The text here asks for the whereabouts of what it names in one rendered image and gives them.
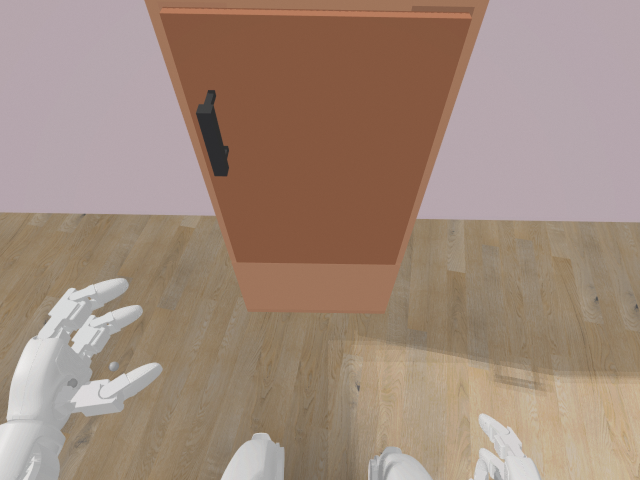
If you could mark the robot thigh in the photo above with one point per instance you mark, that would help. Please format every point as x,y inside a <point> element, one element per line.
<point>258,459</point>
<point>396,466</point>

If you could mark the right robot thigh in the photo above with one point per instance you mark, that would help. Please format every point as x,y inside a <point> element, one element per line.
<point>396,466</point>

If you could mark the left robot thigh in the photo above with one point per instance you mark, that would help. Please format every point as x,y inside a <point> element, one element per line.
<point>258,459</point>

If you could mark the left robot forearm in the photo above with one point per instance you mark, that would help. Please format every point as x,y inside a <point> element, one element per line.
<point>29,450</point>

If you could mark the handle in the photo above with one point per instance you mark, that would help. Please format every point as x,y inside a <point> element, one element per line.
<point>207,119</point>

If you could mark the cupboard door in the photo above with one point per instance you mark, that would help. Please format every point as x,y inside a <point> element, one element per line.
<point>329,117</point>

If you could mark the robot left hand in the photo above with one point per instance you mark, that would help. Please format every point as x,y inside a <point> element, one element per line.
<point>39,388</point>

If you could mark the robot right hand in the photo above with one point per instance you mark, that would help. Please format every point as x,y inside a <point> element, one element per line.
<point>508,446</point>

